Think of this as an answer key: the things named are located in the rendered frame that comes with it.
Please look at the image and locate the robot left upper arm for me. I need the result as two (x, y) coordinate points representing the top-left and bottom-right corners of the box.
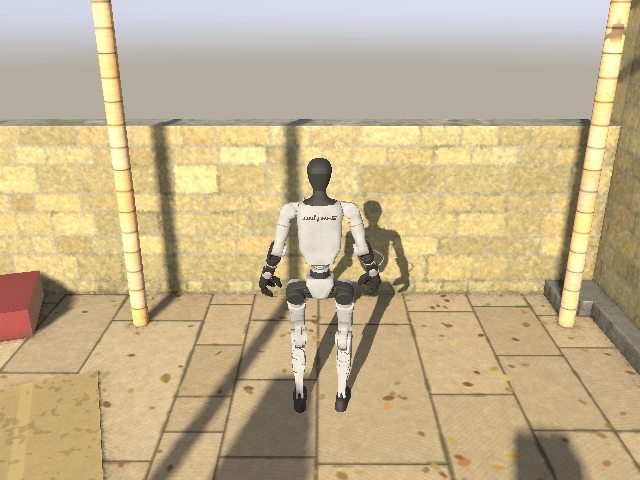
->
(271, 201), (299, 257)

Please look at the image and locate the right robot hand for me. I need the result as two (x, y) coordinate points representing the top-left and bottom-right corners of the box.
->
(358, 273), (381, 295)

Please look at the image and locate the right robot forearm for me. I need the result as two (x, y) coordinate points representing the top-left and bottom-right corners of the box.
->
(359, 240), (379, 277)

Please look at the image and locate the right robot foot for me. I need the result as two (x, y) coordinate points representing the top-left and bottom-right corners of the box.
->
(335, 386), (351, 412)

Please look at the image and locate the left robot forearm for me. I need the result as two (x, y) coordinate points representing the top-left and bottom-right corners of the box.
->
(261, 241), (281, 279)

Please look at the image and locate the left robot hand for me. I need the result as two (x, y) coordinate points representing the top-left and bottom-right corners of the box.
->
(259, 274), (282, 297)

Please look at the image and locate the left robot shin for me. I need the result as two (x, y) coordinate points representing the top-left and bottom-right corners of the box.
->
(291, 330), (306, 399)

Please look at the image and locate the robot right upper arm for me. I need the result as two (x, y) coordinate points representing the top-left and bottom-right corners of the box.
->
(340, 201), (369, 256)

